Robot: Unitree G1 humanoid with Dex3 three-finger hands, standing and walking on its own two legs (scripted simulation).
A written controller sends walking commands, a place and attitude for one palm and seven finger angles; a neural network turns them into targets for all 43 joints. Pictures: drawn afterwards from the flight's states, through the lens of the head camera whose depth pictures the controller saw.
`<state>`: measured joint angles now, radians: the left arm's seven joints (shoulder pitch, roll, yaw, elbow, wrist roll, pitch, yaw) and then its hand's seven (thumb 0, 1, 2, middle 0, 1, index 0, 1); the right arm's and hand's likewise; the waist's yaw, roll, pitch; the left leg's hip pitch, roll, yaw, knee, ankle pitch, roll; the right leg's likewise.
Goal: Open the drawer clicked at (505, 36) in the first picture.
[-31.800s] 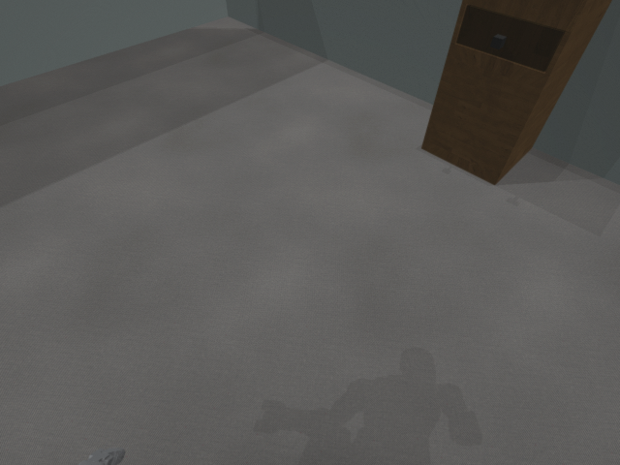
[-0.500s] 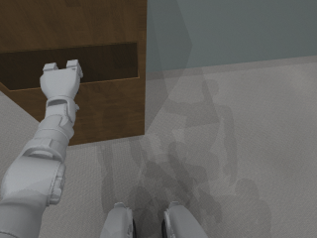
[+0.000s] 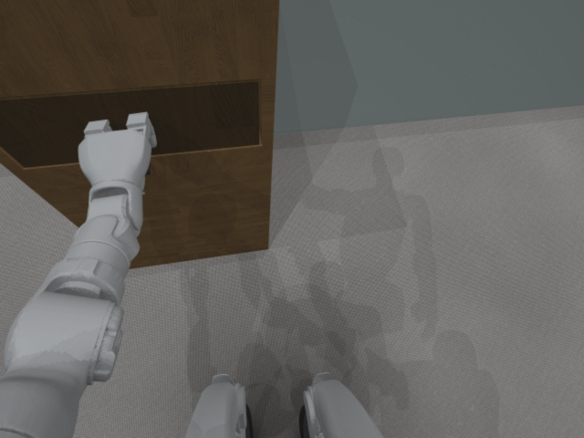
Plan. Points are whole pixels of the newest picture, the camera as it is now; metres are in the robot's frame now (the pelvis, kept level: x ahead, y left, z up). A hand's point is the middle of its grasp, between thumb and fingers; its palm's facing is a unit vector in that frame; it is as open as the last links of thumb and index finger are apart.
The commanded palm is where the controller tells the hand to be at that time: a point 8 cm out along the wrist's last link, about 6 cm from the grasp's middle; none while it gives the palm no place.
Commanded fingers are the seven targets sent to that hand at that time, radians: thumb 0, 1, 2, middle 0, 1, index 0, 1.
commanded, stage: pull the drawer open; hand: left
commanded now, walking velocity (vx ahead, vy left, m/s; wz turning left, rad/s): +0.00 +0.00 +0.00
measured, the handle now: (133, 147) +0.54 +0.20 -0.02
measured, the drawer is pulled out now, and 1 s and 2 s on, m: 0.00 0.11 0.24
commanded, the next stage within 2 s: none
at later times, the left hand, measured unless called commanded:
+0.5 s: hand (132, 210) +0.44 +0.20 -0.04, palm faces -0.04 -0.07 -1.00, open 7.4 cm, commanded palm +0.41 +0.19 +0.02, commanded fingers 0.00 0.90 0.90 -0.40 -1.35 -0.40 -1.35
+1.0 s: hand (131, 243) +0.39 +0.19 -0.04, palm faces -0.03 -0.04 -1.00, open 7.4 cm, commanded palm +0.36 +0.18 +0.02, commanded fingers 0.00 0.90 0.90 -0.40 -1.35 -0.40 -1.35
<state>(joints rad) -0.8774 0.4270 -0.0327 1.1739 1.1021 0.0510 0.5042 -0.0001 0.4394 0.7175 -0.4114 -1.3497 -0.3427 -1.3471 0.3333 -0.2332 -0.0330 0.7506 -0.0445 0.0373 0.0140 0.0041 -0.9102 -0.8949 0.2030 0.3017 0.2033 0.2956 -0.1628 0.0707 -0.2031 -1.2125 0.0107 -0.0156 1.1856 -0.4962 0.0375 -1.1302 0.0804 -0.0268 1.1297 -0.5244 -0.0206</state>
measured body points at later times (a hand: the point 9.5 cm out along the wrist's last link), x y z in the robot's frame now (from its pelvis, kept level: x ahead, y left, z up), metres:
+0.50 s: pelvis +0.02 +0.00 +0.02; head +0.13 +0.01 +0.45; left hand +0.44 +0.20 +0.02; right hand +0.06 -0.26 -0.12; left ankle +0.02 +0.09 -0.64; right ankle -0.01 -0.11 -0.64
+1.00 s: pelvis +0.01 -0.01 +0.02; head +0.11 -0.01 +0.46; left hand +0.39 +0.19 +0.02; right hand +0.09 -0.26 -0.12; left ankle +0.02 +0.09 -0.64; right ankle -0.01 -0.11 -0.64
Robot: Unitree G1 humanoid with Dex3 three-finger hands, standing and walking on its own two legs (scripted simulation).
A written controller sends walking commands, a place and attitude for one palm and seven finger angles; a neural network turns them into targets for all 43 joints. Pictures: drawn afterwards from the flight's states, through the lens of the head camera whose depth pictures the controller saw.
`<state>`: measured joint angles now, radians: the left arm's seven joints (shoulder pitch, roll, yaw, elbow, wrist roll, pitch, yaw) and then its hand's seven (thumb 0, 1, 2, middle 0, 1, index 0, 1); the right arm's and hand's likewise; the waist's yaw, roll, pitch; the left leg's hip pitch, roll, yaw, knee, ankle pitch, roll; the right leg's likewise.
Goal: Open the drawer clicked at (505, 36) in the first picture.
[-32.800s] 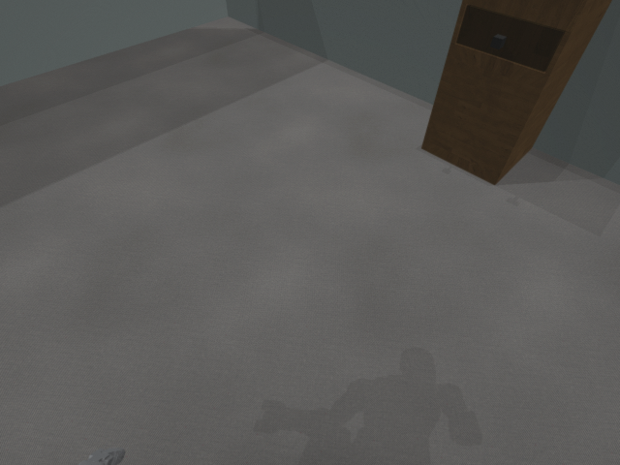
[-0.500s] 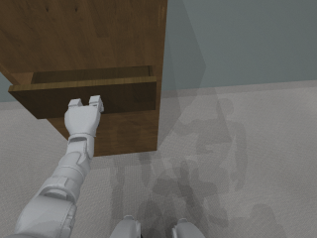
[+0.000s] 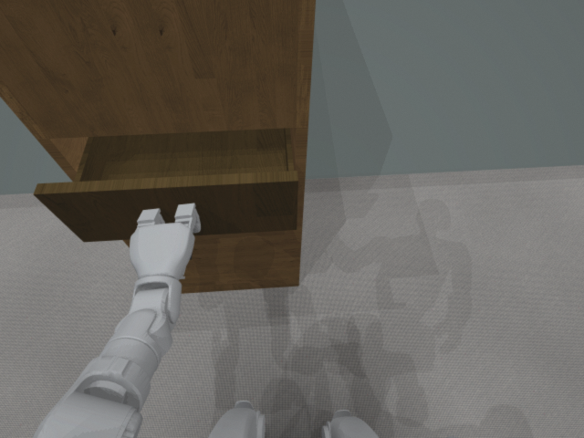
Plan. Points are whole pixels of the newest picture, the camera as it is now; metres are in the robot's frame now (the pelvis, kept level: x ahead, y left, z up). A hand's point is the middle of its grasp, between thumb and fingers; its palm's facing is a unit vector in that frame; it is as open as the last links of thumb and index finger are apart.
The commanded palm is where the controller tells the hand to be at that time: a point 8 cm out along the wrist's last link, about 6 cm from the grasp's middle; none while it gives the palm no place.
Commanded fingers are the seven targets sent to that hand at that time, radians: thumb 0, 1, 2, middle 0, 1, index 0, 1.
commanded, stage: pull the drawer open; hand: left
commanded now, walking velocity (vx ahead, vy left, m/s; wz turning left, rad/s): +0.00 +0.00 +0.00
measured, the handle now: (178, 233) +0.43 +0.19 -0.04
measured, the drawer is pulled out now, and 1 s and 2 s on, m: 0.11 0.24 0.30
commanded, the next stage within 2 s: open the thumb to release the handle in 1.72 s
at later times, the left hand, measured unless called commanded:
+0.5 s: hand (171, 298) +0.32 +0.19 -0.06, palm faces -0.03 -0.06 -1.00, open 7.3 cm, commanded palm +0.29 +0.19 +0.00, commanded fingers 0.00 0.90 0.90 -0.40 -1.35 -0.40 -1.35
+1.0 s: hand (166, 345) +0.26 +0.18 -0.06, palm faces -0.02 -0.08 -1.00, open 7.3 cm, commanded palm +0.22 +0.18 +0.00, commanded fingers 0.00 0.90 0.90 -0.40 -1.35 -0.40 -1.35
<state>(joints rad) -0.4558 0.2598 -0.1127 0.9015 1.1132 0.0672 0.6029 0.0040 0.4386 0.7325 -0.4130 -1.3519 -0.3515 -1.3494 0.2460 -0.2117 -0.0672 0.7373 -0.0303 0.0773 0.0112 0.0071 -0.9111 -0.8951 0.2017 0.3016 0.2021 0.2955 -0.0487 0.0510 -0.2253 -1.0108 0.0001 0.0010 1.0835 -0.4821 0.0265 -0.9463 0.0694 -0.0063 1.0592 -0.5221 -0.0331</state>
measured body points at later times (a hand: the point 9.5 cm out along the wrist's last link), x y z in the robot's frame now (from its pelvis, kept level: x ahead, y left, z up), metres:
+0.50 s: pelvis +0.01 +0.00 +0.01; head +0.08 -0.01 +0.45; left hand +0.32 +0.19 +0.00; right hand +0.14 -0.25 -0.12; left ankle +0.01 +0.10 -0.66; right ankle -0.02 -0.10 -0.66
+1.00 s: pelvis +0.00 +0.00 +0.00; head +0.07 -0.01 +0.45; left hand +0.25 +0.19 +0.00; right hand +0.17 -0.23 -0.12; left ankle +0.01 +0.10 -0.66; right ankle -0.02 -0.10 -0.66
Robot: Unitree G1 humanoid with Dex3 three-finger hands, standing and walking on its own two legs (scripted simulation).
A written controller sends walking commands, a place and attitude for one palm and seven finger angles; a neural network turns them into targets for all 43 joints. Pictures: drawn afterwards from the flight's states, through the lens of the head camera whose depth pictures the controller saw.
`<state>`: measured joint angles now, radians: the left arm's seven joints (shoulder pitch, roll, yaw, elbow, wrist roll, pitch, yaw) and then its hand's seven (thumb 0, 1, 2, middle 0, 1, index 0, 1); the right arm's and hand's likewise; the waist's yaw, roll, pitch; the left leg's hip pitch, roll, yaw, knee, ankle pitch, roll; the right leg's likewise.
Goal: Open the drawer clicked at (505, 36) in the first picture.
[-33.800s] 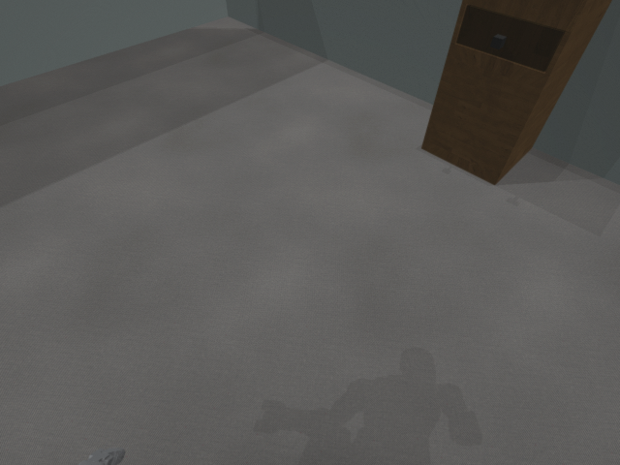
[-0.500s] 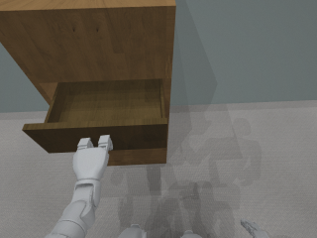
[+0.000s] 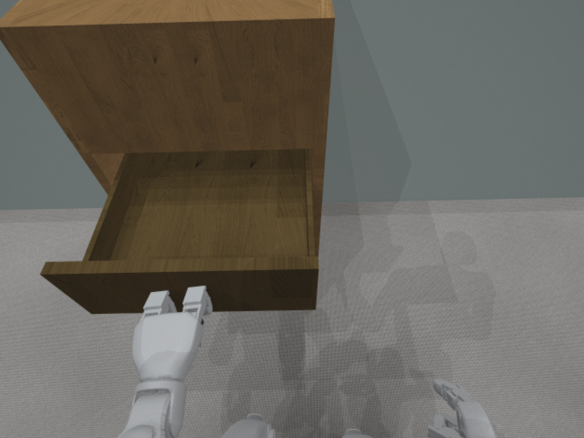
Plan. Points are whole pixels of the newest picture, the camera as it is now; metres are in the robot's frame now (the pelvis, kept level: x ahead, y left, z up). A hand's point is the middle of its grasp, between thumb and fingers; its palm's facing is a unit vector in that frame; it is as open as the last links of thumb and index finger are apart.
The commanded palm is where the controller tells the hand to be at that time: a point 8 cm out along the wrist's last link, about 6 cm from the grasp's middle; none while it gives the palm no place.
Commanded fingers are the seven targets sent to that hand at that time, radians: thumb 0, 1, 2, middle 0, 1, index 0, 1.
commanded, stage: pull the drawer open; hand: left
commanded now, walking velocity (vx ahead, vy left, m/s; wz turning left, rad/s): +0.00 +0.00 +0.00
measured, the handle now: (188, 317) +0.29 +0.18 -0.04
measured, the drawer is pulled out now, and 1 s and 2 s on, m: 0.24 0.30 0.29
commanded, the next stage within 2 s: open the thumb to release the handle in 0.72 s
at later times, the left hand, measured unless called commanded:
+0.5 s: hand (177, 387) +0.20 +0.18 -0.06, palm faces -0.04 -0.11 -0.99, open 7.2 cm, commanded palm +0.16 +0.18 -0.01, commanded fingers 0.00 0.90 0.90 -0.40 -1.35 -0.40 -1.35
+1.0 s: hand (174, 396) +0.19 +0.18 -0.06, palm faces +0.01 -0.09 -1.00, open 7.3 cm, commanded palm +0.17 +0.19 -0.01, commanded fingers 0.00 0.20 0.60 -0.35 -1.27 -0.35 -1.27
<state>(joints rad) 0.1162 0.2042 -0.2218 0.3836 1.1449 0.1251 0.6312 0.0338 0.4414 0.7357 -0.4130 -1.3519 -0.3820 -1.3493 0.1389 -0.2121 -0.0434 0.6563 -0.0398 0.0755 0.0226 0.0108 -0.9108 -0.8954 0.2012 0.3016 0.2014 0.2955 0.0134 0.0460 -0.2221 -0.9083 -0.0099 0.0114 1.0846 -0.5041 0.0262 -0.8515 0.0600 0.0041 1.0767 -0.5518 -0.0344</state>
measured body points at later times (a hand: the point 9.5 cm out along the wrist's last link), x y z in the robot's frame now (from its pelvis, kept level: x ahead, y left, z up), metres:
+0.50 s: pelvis -0.01 -0.01 -0.01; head +0.05 -0.03 +0.44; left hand +0.20 +0.18 -0.01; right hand +0.19 -0.23 -0.12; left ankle +0.01 +0.10 -0.66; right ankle -0.02 -0.10 -0.66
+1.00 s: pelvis -0.01 -0.02 -0.03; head +0.06 -0.04 +0.42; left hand +0.18 +0.18 -0.01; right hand +0.20 -0.24 -0.14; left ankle +0.01 +0.10 -0.66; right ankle -0.02 -0.10 -0.66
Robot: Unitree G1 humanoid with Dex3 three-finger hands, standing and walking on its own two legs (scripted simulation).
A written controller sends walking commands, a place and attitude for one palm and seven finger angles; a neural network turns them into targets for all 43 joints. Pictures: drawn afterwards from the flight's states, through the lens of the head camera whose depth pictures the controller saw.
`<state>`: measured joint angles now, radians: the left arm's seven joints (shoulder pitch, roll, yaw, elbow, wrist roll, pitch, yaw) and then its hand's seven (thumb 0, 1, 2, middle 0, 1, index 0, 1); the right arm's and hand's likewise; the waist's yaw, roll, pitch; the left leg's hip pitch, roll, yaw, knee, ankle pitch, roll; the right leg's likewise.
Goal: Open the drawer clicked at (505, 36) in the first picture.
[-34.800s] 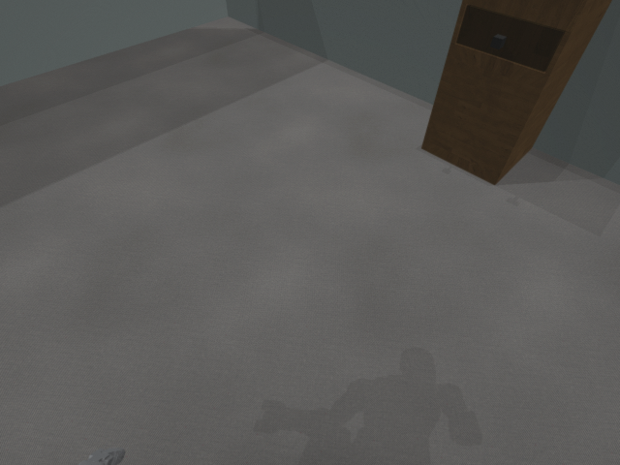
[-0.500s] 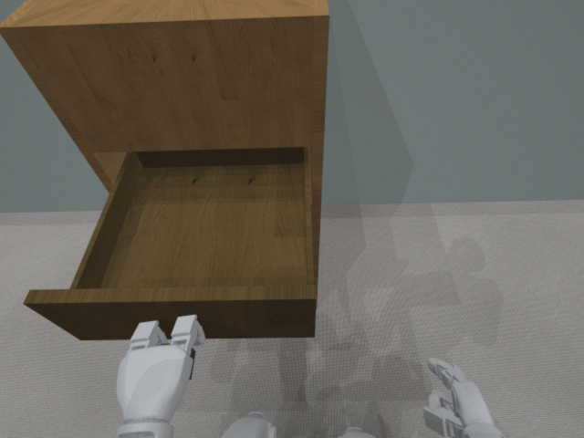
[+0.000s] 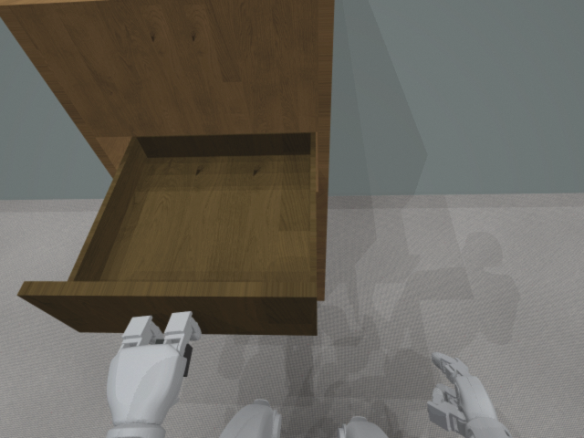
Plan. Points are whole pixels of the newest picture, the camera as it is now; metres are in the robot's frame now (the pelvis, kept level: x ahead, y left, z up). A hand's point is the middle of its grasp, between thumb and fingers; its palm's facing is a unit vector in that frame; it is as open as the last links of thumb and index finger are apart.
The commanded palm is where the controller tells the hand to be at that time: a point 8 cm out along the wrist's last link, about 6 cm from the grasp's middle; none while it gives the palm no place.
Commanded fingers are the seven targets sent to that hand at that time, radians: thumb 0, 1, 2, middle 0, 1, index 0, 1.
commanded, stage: open the thumb to release the handle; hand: left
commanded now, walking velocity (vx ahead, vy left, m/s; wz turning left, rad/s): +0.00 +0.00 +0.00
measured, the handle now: (175, 343) +0.24 +0.19 -0.02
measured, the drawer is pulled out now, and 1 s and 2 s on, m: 0.30 0.29 0.29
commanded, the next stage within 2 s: lift the hand off the handle in 0.32 s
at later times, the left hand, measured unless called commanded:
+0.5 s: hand (169, 378) +0.20 +0.19 -0.03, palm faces +0.00 -0.08 -1.00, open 13.2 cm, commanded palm +0.19 +0.20 +0.02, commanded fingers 0.00 -0.50 0.30 -0.30 -1.20 -0.30 -1.20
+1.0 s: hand (169, 369) +0.21 +0.19 -0.03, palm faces -0.04 -0.08 -1.00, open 13.2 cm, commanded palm +0.21 +0.19 +0.04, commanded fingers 0.00 -0.50 0.30 -0.30 -1.20 -0.30 -1.20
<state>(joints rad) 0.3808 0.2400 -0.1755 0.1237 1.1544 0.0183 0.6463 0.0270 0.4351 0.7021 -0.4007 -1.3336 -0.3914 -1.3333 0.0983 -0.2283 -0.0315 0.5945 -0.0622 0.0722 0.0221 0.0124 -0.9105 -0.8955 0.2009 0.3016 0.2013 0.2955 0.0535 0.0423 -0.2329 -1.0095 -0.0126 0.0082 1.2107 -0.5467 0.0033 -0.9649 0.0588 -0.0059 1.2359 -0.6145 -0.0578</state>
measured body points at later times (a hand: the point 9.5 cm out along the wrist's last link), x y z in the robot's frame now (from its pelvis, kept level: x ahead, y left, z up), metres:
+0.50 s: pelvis -0.02 -0.01 +0.01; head +0.04 -0.03 +0.46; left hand +0.20 +0.19 +0.02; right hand +0.18 -0.24 -0.10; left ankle +0.02 +0.12 -0.63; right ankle -0.01 -0.09 -0.63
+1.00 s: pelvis -0.02 +0.00 +0.02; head +0.04 -0.02 +0.47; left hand +0.21 +0.20 +0.03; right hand +0.17 -0.22 -0.10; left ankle +0.02 +0.12 -0.63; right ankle -0.01 -0.09 -0.63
